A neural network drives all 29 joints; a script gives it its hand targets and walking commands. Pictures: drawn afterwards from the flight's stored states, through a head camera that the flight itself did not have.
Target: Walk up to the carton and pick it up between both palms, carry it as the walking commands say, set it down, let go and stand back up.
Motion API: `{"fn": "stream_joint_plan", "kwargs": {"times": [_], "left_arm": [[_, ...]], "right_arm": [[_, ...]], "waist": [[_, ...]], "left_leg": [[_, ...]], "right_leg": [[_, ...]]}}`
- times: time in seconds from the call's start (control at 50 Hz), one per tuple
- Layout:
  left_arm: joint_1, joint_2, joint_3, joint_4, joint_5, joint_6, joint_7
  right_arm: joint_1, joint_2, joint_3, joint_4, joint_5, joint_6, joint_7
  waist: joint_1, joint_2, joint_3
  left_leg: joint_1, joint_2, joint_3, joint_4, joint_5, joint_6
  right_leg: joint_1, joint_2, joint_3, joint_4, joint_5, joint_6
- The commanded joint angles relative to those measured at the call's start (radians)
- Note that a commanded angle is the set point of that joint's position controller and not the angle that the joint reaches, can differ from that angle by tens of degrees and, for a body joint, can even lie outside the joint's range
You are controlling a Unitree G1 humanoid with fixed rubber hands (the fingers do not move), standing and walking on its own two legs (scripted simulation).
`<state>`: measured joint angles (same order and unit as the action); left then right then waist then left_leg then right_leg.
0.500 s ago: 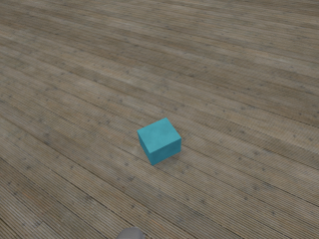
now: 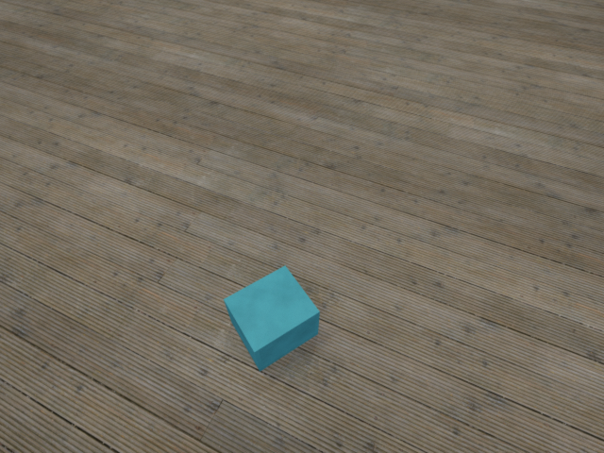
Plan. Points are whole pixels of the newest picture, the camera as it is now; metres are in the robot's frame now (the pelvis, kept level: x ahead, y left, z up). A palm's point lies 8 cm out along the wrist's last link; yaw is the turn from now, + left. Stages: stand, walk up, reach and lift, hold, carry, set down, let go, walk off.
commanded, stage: walk up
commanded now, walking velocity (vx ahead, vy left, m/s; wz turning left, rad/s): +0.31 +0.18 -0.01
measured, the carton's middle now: (272, 317) +0.61 +0.09 -0.68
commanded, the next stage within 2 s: none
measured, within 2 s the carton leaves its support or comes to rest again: neither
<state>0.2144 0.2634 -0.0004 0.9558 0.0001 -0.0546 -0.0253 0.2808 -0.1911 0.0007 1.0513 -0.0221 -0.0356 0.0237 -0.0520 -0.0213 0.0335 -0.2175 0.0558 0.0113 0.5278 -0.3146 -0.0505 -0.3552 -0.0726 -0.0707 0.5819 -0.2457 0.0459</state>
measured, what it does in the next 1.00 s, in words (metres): walks ahead: left foot, then right foot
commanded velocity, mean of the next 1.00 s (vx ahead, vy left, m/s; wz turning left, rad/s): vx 0.15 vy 0.02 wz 0.09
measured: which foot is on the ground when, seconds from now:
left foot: down 0.00-0.00, up 0.02-0.38, down 0.40-1.00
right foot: down 0.00-0.40, up 0.42-0.66, down 0.68-1.00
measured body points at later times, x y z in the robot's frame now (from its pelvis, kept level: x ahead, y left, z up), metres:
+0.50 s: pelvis +0.13 +0.05 +0.00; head +0.15 +0.07 +0.45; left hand +0.12 +0.30 -0.16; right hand +0.20 -0.19 -0.13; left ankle +0.16 +0.18 -0.73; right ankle +0.06 -0.09 -0.68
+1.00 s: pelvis +0.16 +0.00 +0.01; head +0.18 +0.00 +0.45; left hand +0.19 +0.25 -0.14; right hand +0.18 -0.24 -0.15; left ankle +0.16 +0.17 -0.73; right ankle +0.15 -0.11 -0.70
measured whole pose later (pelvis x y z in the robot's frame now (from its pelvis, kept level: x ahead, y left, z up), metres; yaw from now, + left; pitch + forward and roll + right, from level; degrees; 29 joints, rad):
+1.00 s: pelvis +0.16 +0.00 +0.01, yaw +1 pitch +0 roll +0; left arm 0.28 0.23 0.01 0.98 0.00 0.05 0.00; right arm 0.25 -0.18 0.00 1.05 -0.02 0.02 -0.03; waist -0.03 0.00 0.03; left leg -0.24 0.09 -0.02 0.49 -0.26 -0.04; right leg -0.36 -0.02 -0.06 0.83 -0.37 -0.01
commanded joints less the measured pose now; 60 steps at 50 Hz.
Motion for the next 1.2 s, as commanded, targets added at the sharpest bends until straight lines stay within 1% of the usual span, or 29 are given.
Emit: {"fn": "stream_joint_plan", "kwargs": {"times": [0.0,0.04,0.08,0.16,0.24,0.32,0.34,0.36,0.38,0.42,0.46,0.5,0.52,0.56,0.62,0.68,0.7,0.82,0.84,0.86,0.88,0.92,0.98,1.02,1.04,1.06,1.08,1.12,1.18], "left_arm": [[0.379,0.284,0.104,0.075,0.031,0.002,0.046],[0.247,0.187,0.085,0.049,0.025,0.004,0.049],[0.202,0.131,0.075,0.048,0.021,-0.002,0.051],[0.289,0.13,0.085,0.098,0.027,-0.009,0.053],[0.23,0.137,0.094,0.095,0.032,0.01,0.053],[0.135,0.151,0.096,0.093,0.023,0.024,0.046],[0.134,0.107,0.085,0.095,0.018,0.02,0.037],[0.174,0.039,0.06,0.113,0.014,0.014,0.034],[0.162,0.003,0.043,0.084,0.021,0.018,0.029],[0.078,0.036,0.054,0.061,0.023,0.047,0.026],[0.089,0.048,0.05,0.066,0.018,0.043,0.012],[0.085,0.029,0.044,0.064,0.013,0.052,0.006],[0.11,0.012,0.036,0.067,0.008,0.063,0.024],[0.14,0.008,0.038,0.071,-0.003,0.064,0.039],[0.202,-0.006,0.035,0.084,-0.003,0.053,0.047],[0.124,0.091,0.055,0.068,0.008,0.045,0.043],[0.095,0.098,0.058,0.068,0.011,0.048,0.041],[0.097,0.045,0.045,0.049,0.023,0.05,0.055],[-0.015,0.129,0.086,0.014,0.034,0.083,0.037],[-0.078,0.087,0.081,-0.045,0.036,0.099,0.028],[-0.094,0.065,0.084,-0.072,0.038,0.108,0.023],[-0.052,0.083,0.077,-0.08,0.029,0.099,0.017],[0.07,0.069,0.068,-0.075,0.017,0.09,0.01],[0.191,0.067,0.071,-0.046,0.005,0.077,0.022],[0.239,0.113,0.084,-0.029,0.014,0.065,0.036],[0.276,0.201,0.108,-0.019,0.032,0.054,0.047],[0.259,0.234,0.107,-0.031,0.025,0.059,0.05],[0.207,0.141,0.072,-0.034,0.026,0.057,0.052],[0.174,0.085,0.061,-0.032,0.016,0.046,0.065]], "right_arm": [[-0.051,-0.137,-0.052,-0.085,-0.009,0.028,-0.018],[-0.05,-0.131,-0.063,-0.076,-0.01,0.031,-0.007],[-0.038,-0.118,-0.063,-0.073,-0.008,0.04,-0.006],[-0.109,-0.097,-0.048,-0.09,0.003,0.055,0.001],[-0.186,-0.077,-0.031,-0.103,0.009,0.057,0.012],[-0.081,-0.062,-0.024,-0.051,0.015,0.036,0.006],[0.022,-0.091,-0.035,-0.003,0.016,0.014,-0.01],[0.143,-0.173,-0.066,0.024,0.0,-0.012,-0.019],[0.204,-0.272,-0.09,0.037,-0.007,-0.02,-0.027],[0.1,-0.267,-0.082,0.018,0.002,-0.006,-0.026],[-0.042,-0.197,-0.062,-0.024,-0.006,-0.001,-0.029],[-0.067,-0.186,-0.051,-0.04,-0.018,-0.002,-0.033],[-0.104,-0.154,-0.033,-0.047,-0.001,0.002,-0.045],[-0.047,-0.147,-0.027,-0.027,0.011,0.003,-0.052],[-0.055,-0.168,-0.045,-0.027,0.023,0.03,-0.053],[-0.046,-0.064,-0.031,-0.048,0.029,0.054,-0.055],[-0.002,-0.073,-0.032,-0.034,0.03,0.062,-0.057],[-0.028,-0.108,-0.06,-0.017,0.007,0.055,-0.052],[0.145,-0.227,-0.094,0.024,-0.007,0.065,-0.065],[0.22,-0.315,-0.126,0.038,-0.017,0.072,-0.077],[0.186,-0.349,-0.138,0.026,-0.027,0.07,-0.085],[0.018,-0.319,-0.126,-0.029,-0.021,0.057,-0.083],[-0.122,-0.302,-0.11,-0.073,-0.013,0.055,-0.065],[-0.141,-0.281,-0.102,-0.078,-0.005,0.053,-0.058],[-0.1,-0.215,-0.08,-0.08,-0.007,0.044,-0.052],[-0.062,-0.125,-0.051,-0.113,-0.012,0.039,-0.048],[-0.088,-0.115,-0.057,-0.121,-0.013,0.043,-0.052],[-0.152,-0.126,-0.071,-0.124,-0.014,0.049,-0.036],[-0.106,-0.129,-0.082,-0.11,-0.011,0.061,-0.022]], "waist": [[0.171,-0.156,-0.094],[0.108,-0.072,-0.014],[0.093,-0.134,-0.029],[0.12,-0.208,-0.086],[0.118,-0.231,-0.021],[0.047,-0.201,-0.09],[0.011,-0.107,-0.174],[-0.04,0.086,-0.232],[-0.042,0.339,-0.203],[-0.022,0.276,-0.014],[0.026,0.282,0.053],[0.029,0.289,0.046],[0.061,0.295,0.086],[0.051,0.275,-0.022],[0.083,0.206,-0.115],[0.045,-0.088,-0.089],[0.031,-0.108,-0.075],[0.062,-0.137,-0.068],[0.007,-0.182,-0.052],[-0.045,0.028,0.031],[-0.059,0.14,0.089],[0.015,0.112,0.108],[0.078,0.264,0.077],[0.145,0.267,0.043],[0.158,0.127,-0.027],[0.16,-0.205,-0.079],[0.163,-0.227,-0.067],[0.128,-0.109,-0.016],[0.099,-0.073,-0.061]], "left_leg": [[-0.487,-0.018,-0.039,0.513,-0.243,0.016],[-0.452,0.047,-0.062,0.518,-0.096,0.004],[-0.404,0.036,-0.02,0.499,-0.033,-0.008],[-0.39,0.011,0.045,0.399,-0.032,-0.011],[-0.309,0.012,0.074,0.21,0.004,-0.024],[-0.045,-0.029,0.151,-0.107,0.17,0.004],[0.131,-0.043,0.164,-0.174,0.221,0.019],[0.35,0.12,-0.022,-0.181,0.195,0.036],[0.396,0.35,-0.377,-0.252,0.238,0.095],[0.124,0.355,-0.409,-0.325,-0.035,0.2],[-0.007,0.248,-0.27,-0.359,-0.132,0.154],[-0.065,0.192,-0.177,-0.34,0.03,0.134],[-0.025,0.151,-0.097,-0.221,0.636,0.149],[0.133,0.16,-0.079,-0.128,0.978,0.159],[0.157,0.13,-0.043,-0.033,0.729,0.133],[-0.014,-0.025,0.042,-0.002,0.041,0.033],[0.008,-0.021,0.042,-0.026,-0.021,0.019],[0.046,0.056,-0.007,-0.044,0.207,0.033],[0.085,0.178,-0.199,-0.129,-0.025,0.119],[0.091,0.346,-0.481,-0.293,-0.181,0.211],[-0.008,0.456,-0.628,-0.397,-0.28,0.276],[-0.129,0.377,-0.531,-0.372,-0.241,0.246],[-0.244,0.228,-0.363,-0.323,-0.161,0.167],[-0.343,0.163,-0.27,-0.185,0.013,0.104],[-0.357,0.082,-0.182,-0.036,0.034,0.066],[-0.47,-0.058,-0.02,0.258,-0.208,0.017],[-0.523,0.006,0.008,0.397,-0.278,0.004],[-0.465,0.026,-0.018,0.532,-0.184,0.005],[-0.462,0.02,0.027,0.64,-0.069,-0.012]], "right_leg": [[0.48,-0.467,0.637,-0.355,0.081,-0.161],[0.391,-0.369,0.44,-0.323,0.238,-0.15],[0.379,-0.276,0.281,-0.272,0.533,-0.126],[0.454,-0.257,0.195,-0.208,0.823,-0.136],[0.344,-0.246,0.138,-0.253,0.581,-0.152],[0.256,-0.202,0.056,-0.156,0.388,-0.116],[0.214,-0.114,-0.003,-0.023,0.244,-0.089],[0.019,-0.032,-0.05,0.189,-0.037,-0.061],[-0.206,0.038,-0.006,0.372,-0.354,-0.033],[-0.212,-0.032,0.064,0.477,-0.345,-0.042],[-0.141,-0.041,0.042,0.411,-0.233,-0.043],[-0.036,-0.014,0.01,0.311,-0.161,-0.05],[-0.003,0.003,0.037,0.199,-0.198,-0.022],[0.021,0.033,0.005,0.09,-0.196,0.004],[0.155,0.043,-0.022,-0.198,0.065,-0.017],[0.216,-0.156,0.191,-0.266,0.44,-0.091],[0.201,-0.158,0.182,-0.241,0.423,-0.125],[0.1,-0.085,0.124,-0.226,0.179,-0.077],[-0.011,-0.008,-0.058,-0.039,-0.262,-0.036],[-0.218,0.072,-0.068,0.175,-0.295,-0.013],[-0.278,0.029,0.076,0.366,-0.256,-0.013],[-0.168,-0.021,0.172,0.385,-0.177,-0.019],[0.07,0.022,0.096,0.149,-0.224,-0.03],[0.334,0.016,0.083,-0.141,-0.082,-0.045],[0.437,-0.086,0.138,-0.277,-0.08,-0.046],[0.482,-0.324,0.346,-0.361,-0.02,-0.069],[0.429,-0.406,0.355,-0.372,0.008,-0.116],[0.302,-0.303,0.216,-0.334,0.127,-0.131],[0.358,-0.235,0.032,-0.222,0.479,-0.147]]}}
